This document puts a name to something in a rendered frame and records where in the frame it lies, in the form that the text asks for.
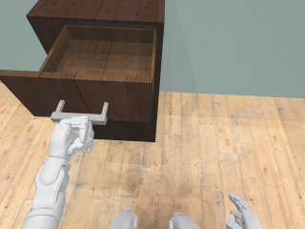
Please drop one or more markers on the right robot shin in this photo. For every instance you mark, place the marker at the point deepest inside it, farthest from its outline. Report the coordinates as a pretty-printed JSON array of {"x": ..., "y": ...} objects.
[{"x": 178, "y": 214}]

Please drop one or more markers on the drawer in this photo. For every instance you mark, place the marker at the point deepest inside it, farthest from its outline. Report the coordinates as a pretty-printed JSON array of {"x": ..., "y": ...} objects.
[{"x": 88, "y": 66}]

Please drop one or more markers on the robot right hand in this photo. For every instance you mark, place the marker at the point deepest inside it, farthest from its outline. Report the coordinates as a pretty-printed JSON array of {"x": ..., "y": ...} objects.
[{"x": 248, "y": 218}]

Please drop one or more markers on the left robot forearm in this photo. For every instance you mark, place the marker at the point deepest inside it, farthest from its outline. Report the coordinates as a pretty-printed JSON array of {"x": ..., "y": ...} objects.
[{"x": 47, "y": 206}]

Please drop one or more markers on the handle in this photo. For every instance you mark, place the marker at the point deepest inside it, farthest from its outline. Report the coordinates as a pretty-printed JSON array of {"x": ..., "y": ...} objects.
[{"x": 95, "y": 119}]

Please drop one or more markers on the robot left hand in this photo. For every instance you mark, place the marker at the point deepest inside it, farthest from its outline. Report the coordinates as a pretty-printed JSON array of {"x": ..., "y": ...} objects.
[{"x": 77, "y": 129}]

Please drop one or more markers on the robot right thigh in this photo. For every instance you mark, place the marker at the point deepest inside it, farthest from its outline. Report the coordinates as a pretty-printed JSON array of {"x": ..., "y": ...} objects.
[{"x": 182, "y": 222}]

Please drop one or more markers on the cabinet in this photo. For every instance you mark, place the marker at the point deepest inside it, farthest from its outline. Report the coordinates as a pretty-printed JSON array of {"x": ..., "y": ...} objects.
[{"x": 48, "y": 18}]

